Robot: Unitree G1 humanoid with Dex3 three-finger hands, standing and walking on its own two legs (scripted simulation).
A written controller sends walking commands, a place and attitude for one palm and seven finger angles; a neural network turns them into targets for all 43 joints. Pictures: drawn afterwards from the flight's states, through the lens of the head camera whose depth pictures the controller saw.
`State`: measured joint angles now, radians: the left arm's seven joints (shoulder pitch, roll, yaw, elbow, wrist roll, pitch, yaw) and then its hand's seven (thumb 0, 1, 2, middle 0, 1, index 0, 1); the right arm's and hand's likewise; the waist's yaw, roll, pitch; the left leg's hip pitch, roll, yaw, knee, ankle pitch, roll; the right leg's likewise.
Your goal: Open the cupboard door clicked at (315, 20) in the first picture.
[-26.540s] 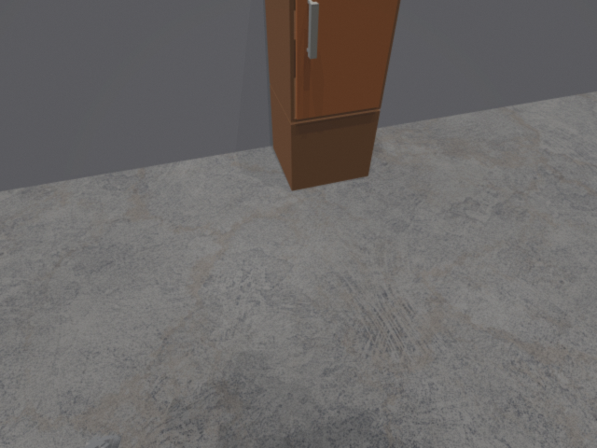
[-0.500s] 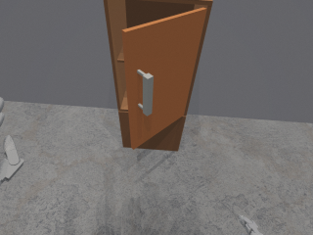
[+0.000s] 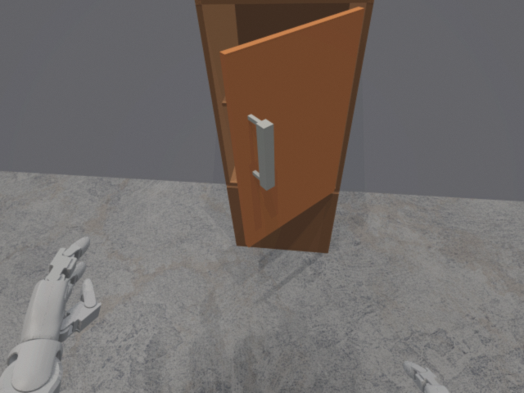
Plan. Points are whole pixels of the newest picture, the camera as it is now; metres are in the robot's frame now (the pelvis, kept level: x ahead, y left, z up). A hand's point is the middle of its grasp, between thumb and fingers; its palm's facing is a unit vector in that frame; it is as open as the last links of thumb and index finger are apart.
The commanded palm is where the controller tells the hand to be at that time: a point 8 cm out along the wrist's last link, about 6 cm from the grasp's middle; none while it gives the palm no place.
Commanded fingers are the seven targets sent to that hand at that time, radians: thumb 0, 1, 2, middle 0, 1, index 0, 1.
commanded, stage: let the arm hang, fingers relaxed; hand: left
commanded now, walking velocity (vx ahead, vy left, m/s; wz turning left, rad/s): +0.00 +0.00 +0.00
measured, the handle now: (260, 152) +0.61 +0.06 +0.03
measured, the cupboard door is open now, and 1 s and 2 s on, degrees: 46 46 46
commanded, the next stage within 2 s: look to check the result in 1.00 s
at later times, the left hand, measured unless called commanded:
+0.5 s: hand out of the picture -0.04 +0.20 -0.15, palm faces +0.04 -0.96 -0.26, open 7.3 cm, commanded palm none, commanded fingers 0.00 0.90 0.90 -0.20 -0.30 -0.20 -0.30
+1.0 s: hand out of the picture +0.00 +0.17 -0.16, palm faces +0.05 -0.98 -0.20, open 7.4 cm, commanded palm none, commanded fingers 0.00 0.90 0.90 -0.20 -0.30 -0.20 -0.30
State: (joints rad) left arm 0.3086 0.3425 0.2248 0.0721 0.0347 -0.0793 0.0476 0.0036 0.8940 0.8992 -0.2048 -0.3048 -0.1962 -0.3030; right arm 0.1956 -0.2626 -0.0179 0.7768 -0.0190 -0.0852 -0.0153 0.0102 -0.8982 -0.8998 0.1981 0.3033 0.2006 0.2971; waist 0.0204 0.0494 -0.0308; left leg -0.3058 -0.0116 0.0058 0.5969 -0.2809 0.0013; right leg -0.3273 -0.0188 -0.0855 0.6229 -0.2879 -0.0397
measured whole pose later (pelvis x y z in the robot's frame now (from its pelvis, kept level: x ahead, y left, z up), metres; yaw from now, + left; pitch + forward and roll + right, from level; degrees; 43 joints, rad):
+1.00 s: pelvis +0.00 +0.00 +0.01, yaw +0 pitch -2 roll +0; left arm 0.25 0.13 0.03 1.14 0.02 0.00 0.03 0.01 0.91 0.90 -0.20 -0.30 -0.20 -0.30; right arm 0.30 -0.12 0.00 1.12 -0.03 0.01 -0.03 0.00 -0.90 -0.90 0.20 0.30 0.20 0.30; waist 0.00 0.02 0.05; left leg -0.21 0.00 0.00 0.43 -0.20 0.00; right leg -0.22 0.00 -0.09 0.45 -0.19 -0.04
